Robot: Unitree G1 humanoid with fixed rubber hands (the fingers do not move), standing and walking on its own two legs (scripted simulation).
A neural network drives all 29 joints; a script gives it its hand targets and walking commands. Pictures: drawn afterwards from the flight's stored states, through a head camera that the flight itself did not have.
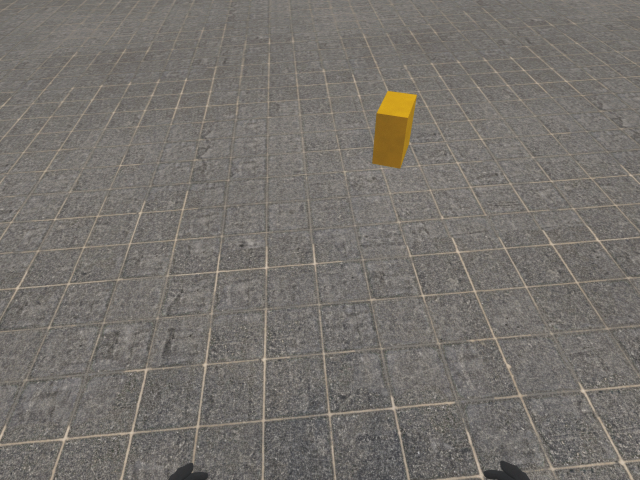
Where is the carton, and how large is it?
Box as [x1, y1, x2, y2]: [372, 91, 416, 167]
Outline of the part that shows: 387,91 376,114 372,163 400,167 408,144 416,95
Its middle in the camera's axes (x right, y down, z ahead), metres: +0.39 -0.57 +2.00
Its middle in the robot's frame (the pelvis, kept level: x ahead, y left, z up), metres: +1.84 -0.33 -0.62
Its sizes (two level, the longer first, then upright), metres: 0.233 0.149 0.289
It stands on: the floor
